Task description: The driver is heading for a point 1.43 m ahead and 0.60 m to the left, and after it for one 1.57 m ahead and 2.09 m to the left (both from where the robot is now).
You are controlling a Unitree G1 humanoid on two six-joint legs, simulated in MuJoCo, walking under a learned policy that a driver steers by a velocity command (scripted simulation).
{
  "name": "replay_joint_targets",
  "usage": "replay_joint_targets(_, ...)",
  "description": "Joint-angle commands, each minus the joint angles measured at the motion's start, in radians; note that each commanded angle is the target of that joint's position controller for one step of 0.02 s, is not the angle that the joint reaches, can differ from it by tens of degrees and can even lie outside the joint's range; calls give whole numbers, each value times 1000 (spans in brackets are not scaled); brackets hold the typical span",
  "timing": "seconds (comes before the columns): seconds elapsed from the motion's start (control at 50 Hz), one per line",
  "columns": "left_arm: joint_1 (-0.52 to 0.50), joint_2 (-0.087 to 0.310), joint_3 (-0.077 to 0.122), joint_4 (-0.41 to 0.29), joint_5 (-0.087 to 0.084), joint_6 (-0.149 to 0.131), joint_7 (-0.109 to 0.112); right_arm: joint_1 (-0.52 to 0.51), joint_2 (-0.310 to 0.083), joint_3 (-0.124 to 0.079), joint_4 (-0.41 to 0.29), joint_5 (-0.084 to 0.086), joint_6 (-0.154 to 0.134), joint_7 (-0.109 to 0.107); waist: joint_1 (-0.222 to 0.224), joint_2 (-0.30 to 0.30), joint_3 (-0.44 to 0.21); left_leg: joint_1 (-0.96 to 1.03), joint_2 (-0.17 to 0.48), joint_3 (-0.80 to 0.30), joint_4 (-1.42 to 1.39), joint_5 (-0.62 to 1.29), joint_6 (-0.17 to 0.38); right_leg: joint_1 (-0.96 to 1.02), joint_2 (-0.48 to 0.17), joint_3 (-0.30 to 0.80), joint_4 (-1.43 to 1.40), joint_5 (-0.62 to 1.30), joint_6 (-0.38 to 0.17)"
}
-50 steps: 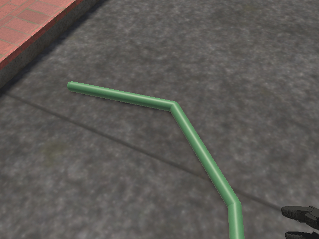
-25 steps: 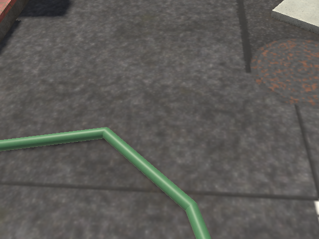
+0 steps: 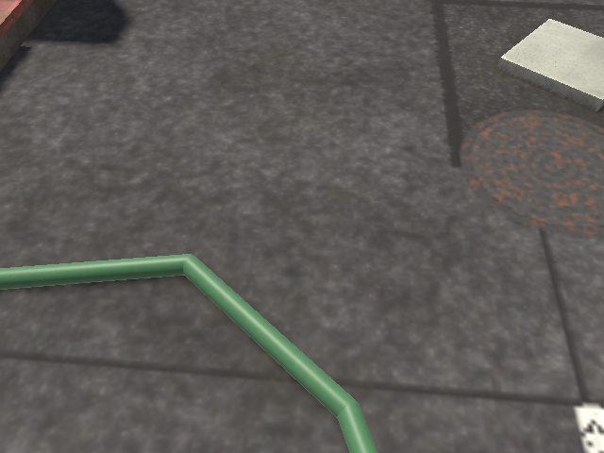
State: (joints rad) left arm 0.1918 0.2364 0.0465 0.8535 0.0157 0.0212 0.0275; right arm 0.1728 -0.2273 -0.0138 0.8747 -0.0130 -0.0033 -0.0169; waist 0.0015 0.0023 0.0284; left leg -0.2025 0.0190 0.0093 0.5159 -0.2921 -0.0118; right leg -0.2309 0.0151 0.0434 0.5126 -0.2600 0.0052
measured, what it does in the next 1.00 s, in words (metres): walks ahead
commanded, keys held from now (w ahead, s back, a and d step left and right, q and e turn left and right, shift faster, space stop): shift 0.46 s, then w+shift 0.24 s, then w+q+shift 0.30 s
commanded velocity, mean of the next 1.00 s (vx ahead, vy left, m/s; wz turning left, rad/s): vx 0.33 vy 0.00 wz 0.13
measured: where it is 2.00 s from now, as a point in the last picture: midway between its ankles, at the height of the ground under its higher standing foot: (187, 315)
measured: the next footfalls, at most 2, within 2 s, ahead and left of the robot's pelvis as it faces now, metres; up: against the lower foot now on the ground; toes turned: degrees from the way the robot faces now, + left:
left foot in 1.18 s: +0.47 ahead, +0.10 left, +0.00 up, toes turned +22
right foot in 1.58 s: +0.90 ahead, +0.11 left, +0.00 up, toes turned +50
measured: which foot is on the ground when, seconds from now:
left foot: down 0.00-0.72, up 0.74-1.00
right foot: down 0.00-1.00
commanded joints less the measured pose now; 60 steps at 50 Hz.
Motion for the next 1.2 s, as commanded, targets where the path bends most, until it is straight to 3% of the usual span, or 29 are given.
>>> replay_joint_targets(0.02,-18,95,25,-21,-3,-15,7,-13,-117,-23,-29,2,-14,-7,-5,5,-20,-51,47,-52,-121,70,24,45,-36,42,-74,130,-14)
replay_joint_targets(0.46,16,84,16,189,-12,-16,19,59,-101,-9,115,8,-10,-16,-3,3,-2,-22,15,-28,-130,135,30,58,-33,15,-95,170,-8)
replay_joint_targets(0.48,48,77,17,209,-18,-14,20,97,-111,-14,133,15,-6,-19,-6,19,-46,-2,1,-21,-138,-100,47,60,5,-30,-63,-53,-16)
replay_joint_targets(0.5,54,91,23,207,-28,-16,18,112,-149,-28,135,28,-2,-23,-11,50,-7,-28,23,-70,-162,-392,82,-17,30,-54,-15,-312,-29)
replay_joint_targets(0.52,8,94,23,180,-29,-27,14,143,-184,-39,132,36,-7,-21,-33,87,56,-43,103,-197,-227,-598,134,-132,24,-56,49,-404,-38)
replay_joint_targets(0.54,-51,67,16,143,-37,-50,4,183,-218,-51,135,46,-20,-22,-52,169,103,-25,228,-371,-341,-700,198,-240,14,-80,167,-321,-38)
replay_joint_targets(0.56,-98,37,7,113,-45,-74,-9,153,-243,-63,127,50,-38,-23,-47,230,153,-52,344,-514,-431,-641,254,-280,-32,-69,289,-157,-41)
replay_joint_targets(0.6,-104,59,15,101,-45,-101,-26,100,-184,-54,88,28,-67,-17,-19,154,135,-8,367,-511,-436,-445,248,-379,-106,-6,437,-186,-61)
replay_joint_targets(0.62,-71,53,12,106,-47,-111,-30,58,-173,-52,64,39,-74,-11,7,142,103,-6,335,-432,-422,-369,215,-344,-125,-6,369,-182,-71)
replay_joint_targets(0.64,-36,48,11,117,-47,-121,-33,26,-176,-53,49,54,-74,-7,29,132,78,-50,272,-316,-412,-283,176,-218,-113,-37,233,-159,-75)
replay_joint_targets(0.66,10,46,15,138,-44,-128,-32,19,-189,-57,46,59,-71,-5,50,139,47,-95,206,-221,-379,-241,158,-73,-72,-94,132,-119,-69)
replay_joint_targets(0.7,160,47,26,206,-37,-129,-28,15,-190,-56,35,61,-58,-3,111,87,25,-222,140,-128,-232,-291,156,176,18,-208,-8,-3,-42)
replay_joint_targets(0.72,265,85,42,234,-38,-131,-22,-20,-136,-38,6,56,-59,1,161,-3,25,-340,100,-112,-74,-168,129,332,-23,-120,-82,12,-61)
replay_joint_targets(0.74,457,143,60,268,-31,-133,-11,-84,-54,-17,-31,41,-68,13,240,-220,-41,-519,26,-28,356,-82,80,521,-234,190,-230,-137,-103)
replay_joint_targets(0.76,444,131,37,234,-14,-148,-26,-51,3,-11,-54,46,-92,22,171,-201,-61,-722,-67,-125,635,-167,91,584,-352,451,-183,-111,-140)
replay_joint_targets(0.78,404,175,44,221,-1,-165,-36,-40,18,0,-89,102,-110,22,137,-213,-74,-883,-27,-231,772,-116,125,532,-490,693,-311,-480,-250)
replay_joint_targets(0.8,299,115,24,190,-9,-177,-41,-79,-40,-6,-106,114,-115,25,107,-117,34,-1005,29,-246,850,-32,139,506,-474,614,-324,-524,-232)
replay_joint_targets(0.82,230,81,8,173,-11,-174,-45,-74,-54,-10,-104,91,-113,28,77,-91,65,-995,56,-227,851,69,136,443,-420,450,-314,-388,-183)
replay_joint_targets(0.84,185,57,-3,156,-6,-169,-48,-42,-63,-18,-91,67,-102,31,49,-97,59,-909,83,-207,827,129,123,363,-351,300,-318,-252,-135)
replay_joint_targets(0.88,190,21,-17,158,7,-164,-45,-2,-70,-31,-73,62,-72,53,32,-106,72,-805,91,-171,808,225,96,251,-277,82,-328,-42,-71)
replay_joint_targets(0.96,240,48,-26,162,25,-166,-15,-125,-47,-31,-140,65,-44,64,50,-58,147,-745,63,-77,670,337,66,129,-225,-145,-423,158,-47)
replay_joint_targets(1.02,292,70,-29,151,16,-161,12,-232,-26,-24,-198,64,-55,83,71,-34,176,-699,47,23,469,404,89,173,-216,-243,-445,310,-7)
replay_joint_targets(1.04,304,85,-29,146,11,-157,18,-263,-19,-22,-218,62,-61,94,69,-35,177,-664,34,67,402,403,103,200,-219,-273,-433,428,8)
replay_joint_targets(1.08,312,150,-19,124,10,-149,33,-290,-28,-29,-253,58,-71,113,37,-81,129,-495,-35,177,305,353,144,246,-233,-327,-335,980,32)
replay_joint_targets(1.12,324,220,2,107,6,-128,61,-225,-70,-49,-262,65,-63,121,-45,-169,55,-359,-100,234,292,267,172,328,-279,-340,-149,1433,29)
replay_joint_targets(1.14,282,248,15,86,6,-114,69,-85,-116,-73,-232,70,-50,119,-135,-210,-9,-212,-118,230,308,203,194,319,-302,-331,23,1580,12)
replay_joint_targets(1.16,202,260,24,50,10,-108,61,148,-202,-113,-172,70,-32,107,-251,-222,-106,33,-111,175,294,150,239,244,-309,-296,268,1615,-9)
replay_joint_targets(1.18,105,257,30,13,-2,-118,35,394,-264,-150,-103,65,-21,83,-364,-169,-181,362,-74,59,111,215,279,57,-235,-286,610,1298,-26)
replay_joint_targets(1.2,0,88,-10,-42,9,-152,8,410,-260,-138,-33,55,-12,61,-287,197,-68,423,-13,-162,102,146,284,-250,-18,-226,1002,-72,-26)
Keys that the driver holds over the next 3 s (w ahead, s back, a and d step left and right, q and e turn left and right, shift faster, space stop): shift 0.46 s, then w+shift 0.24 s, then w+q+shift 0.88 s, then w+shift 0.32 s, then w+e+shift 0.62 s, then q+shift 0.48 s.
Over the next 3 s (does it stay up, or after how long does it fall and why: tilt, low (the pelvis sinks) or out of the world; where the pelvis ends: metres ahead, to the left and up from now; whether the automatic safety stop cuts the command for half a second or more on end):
stays up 1.43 0.84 -0.03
